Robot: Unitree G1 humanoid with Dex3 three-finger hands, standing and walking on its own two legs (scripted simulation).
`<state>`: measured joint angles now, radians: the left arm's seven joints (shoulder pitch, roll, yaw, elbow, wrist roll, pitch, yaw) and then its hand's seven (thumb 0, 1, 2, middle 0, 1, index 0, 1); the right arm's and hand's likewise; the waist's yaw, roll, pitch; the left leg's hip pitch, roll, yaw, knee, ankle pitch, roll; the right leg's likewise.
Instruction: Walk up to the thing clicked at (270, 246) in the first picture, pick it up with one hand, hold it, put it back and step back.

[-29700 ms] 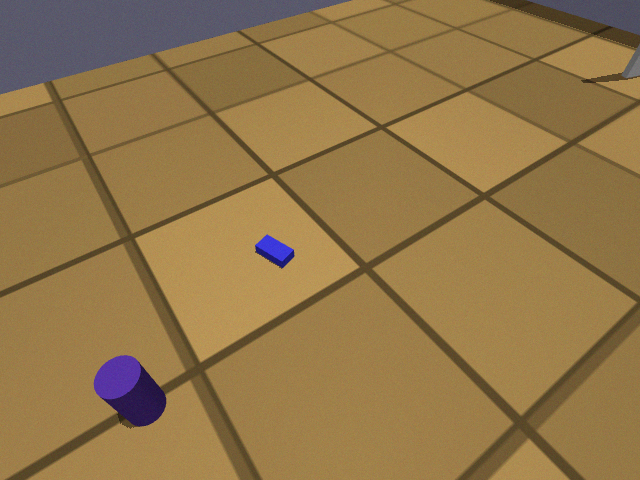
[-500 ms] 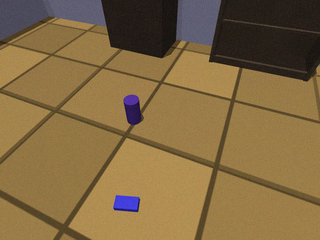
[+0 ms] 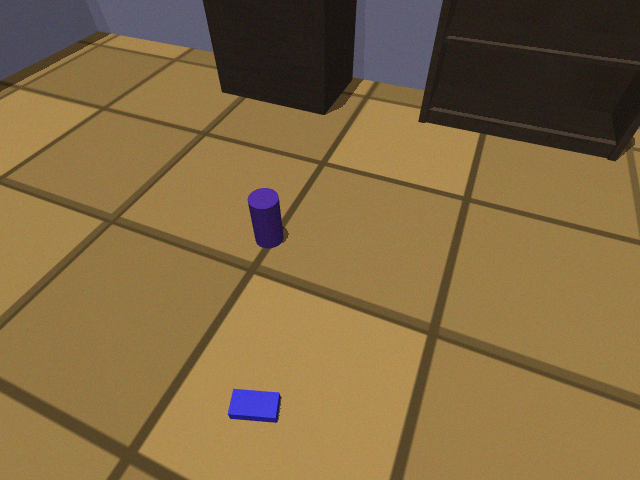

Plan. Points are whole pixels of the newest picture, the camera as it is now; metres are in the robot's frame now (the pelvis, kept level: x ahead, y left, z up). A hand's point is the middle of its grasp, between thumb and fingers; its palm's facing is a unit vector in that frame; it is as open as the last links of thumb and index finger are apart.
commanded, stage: stand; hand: left
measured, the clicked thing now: (254, 405) +0.47 +0.23 -0.76
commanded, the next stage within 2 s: walk up in 0.24 s
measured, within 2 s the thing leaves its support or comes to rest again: neither
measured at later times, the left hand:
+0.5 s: hand out of the picture +0.08 +0.26 -0.16, palm faces +0.01 -0.94 -0.35, open 7.4 cm
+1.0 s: hand out of the picture +0.11 +0.26 -0.16, palm faces +0.00 -0.93 -0.36, open 7.4 cm
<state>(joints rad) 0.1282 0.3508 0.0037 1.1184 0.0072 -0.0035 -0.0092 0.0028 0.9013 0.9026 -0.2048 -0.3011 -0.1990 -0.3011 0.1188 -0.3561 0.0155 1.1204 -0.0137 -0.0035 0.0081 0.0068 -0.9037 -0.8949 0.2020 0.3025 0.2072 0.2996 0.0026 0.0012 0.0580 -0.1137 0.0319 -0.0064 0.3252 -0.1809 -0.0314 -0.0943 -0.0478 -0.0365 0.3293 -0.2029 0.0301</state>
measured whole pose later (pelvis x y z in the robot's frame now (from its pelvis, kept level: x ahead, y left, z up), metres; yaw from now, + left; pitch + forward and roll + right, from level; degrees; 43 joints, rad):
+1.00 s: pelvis +0.03 +0.00 -0.01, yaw +0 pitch -3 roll +0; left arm 0.14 0.38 0.03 1.02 0.01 0.00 0.00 0.00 0.90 0.90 -0.20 -0.30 -0.20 -0.30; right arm 0.14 -0.35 -0.03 1.00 -0.01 0.01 0.01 0.01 -0.90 -0.89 0.20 0.30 0.21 0.30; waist 0.02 -0.02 0.09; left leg -0.12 0.03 0.00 0.51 -0.33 -0.03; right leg -0.11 -0.05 -0.03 0.52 -0.35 0.02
